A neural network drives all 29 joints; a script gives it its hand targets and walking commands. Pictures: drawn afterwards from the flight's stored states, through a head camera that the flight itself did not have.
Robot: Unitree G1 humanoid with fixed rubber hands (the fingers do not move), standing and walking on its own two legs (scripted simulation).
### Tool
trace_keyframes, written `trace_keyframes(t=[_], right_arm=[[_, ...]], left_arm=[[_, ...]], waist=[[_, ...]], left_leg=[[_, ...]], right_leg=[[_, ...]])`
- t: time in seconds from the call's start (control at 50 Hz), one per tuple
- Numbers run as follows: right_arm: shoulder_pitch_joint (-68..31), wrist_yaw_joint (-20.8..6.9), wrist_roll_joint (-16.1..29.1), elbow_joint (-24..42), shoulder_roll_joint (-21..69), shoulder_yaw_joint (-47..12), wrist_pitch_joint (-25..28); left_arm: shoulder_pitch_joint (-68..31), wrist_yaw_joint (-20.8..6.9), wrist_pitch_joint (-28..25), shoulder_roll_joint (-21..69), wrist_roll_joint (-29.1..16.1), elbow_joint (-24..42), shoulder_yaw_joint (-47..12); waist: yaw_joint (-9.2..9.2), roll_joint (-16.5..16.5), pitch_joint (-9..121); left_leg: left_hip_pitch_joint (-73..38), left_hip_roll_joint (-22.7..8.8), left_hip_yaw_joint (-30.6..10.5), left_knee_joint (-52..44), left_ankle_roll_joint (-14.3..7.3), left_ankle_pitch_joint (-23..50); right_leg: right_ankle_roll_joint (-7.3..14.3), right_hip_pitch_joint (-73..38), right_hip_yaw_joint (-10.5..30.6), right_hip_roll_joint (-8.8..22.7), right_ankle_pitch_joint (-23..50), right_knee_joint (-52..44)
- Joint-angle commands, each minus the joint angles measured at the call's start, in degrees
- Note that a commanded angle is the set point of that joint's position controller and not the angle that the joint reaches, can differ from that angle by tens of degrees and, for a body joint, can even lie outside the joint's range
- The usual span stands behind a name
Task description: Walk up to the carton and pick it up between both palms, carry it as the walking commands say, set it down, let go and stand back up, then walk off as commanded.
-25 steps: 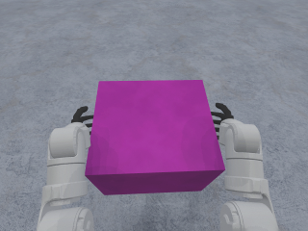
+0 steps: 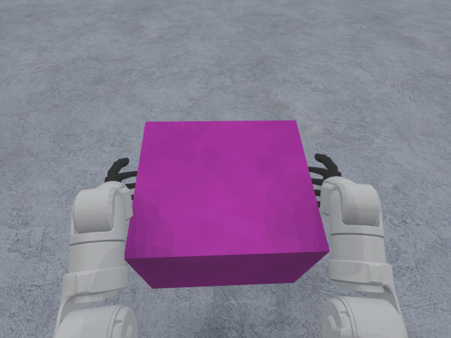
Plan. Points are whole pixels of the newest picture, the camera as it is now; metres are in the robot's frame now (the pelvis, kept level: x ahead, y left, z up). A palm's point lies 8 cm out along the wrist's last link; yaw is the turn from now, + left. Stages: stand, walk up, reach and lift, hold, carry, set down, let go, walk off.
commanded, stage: carry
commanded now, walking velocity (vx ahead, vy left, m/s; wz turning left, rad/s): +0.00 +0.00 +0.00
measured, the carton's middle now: (223, 205) +0.36 +0.00 +0.03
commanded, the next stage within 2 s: none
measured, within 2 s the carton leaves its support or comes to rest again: neither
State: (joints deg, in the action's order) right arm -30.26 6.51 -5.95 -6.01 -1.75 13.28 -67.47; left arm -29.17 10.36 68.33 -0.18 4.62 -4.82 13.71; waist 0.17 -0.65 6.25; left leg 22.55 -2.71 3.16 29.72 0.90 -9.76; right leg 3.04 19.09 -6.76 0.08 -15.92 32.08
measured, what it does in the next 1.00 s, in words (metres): stands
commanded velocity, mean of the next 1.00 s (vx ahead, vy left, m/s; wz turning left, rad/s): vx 0.00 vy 0.00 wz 0.00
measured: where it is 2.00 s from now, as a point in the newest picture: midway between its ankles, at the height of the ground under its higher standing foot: outside the picture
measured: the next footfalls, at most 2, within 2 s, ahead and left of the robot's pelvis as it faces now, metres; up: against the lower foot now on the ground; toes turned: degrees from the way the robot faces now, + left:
none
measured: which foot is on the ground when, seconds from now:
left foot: down 0.00-1.00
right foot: down 0.00-1.00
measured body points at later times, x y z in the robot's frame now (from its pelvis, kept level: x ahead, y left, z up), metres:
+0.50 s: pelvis +0.00 +0.00 +0.00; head -0.02 +0.00 +0.45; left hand +0.34 +0.19 +0.10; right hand +0.34 -0.19 +0.10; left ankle +0.06 +0.13 -0.73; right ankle +0.01 -0.08 -0.73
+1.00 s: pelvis +0.01 +0.00 +0.00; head -0.02 +0.00 +0.45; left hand +0.34 +0.19 +0.10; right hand +0.34 -0.19 +0.10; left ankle +0.06 +0.13 -0.73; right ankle +0.01 -0.08 -0.73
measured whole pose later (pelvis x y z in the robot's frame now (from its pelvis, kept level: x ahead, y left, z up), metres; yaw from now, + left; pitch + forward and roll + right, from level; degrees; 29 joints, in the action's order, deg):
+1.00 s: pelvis +0.01 +0.00 +0.00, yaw +0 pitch +3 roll +0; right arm -27.8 4.6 -7.5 -7.8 -1.2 13.1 -62.9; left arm -26.9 9.0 63.6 0.6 6.0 -6.4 13.7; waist 0.2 -0.4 6.6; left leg 22.0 -2.6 3.7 30.1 0.5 -10.6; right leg 2.6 18.7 -6.1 0.3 -16.3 32.2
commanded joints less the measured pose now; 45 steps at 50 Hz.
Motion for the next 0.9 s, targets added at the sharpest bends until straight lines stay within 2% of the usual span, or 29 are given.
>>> trace_keyframes(t=[0.0,0.88], right_arm=[[-36.42,-20.83,26.14,5.13,60.66,-35.72,0.11],[-33.08,-20.82,23.47,3.36,58.43,-35.01,4.42]], left_arm=[[-39.91,-23.64,-1.33,59.56,-26.44,6.73,-36.06],[-36.31,-23.57,-5.69,57.81,-23.99,4.92,-35.48]], waist=[[-0.02,0.9,18.44],[0.0,1.1,18.07]], left_leg=[[-9.02,-3.98,-5.44,-1.83,-2.32,7.85],[-9.1,-4.06,-4.89,-1.72,-2.74,7.77]], right_leg=[[-0.63,-4.8,8.66,6.99,7.27,-6.32],[-0.44,-5.08,8.69,6.98,8.56,-5.88]])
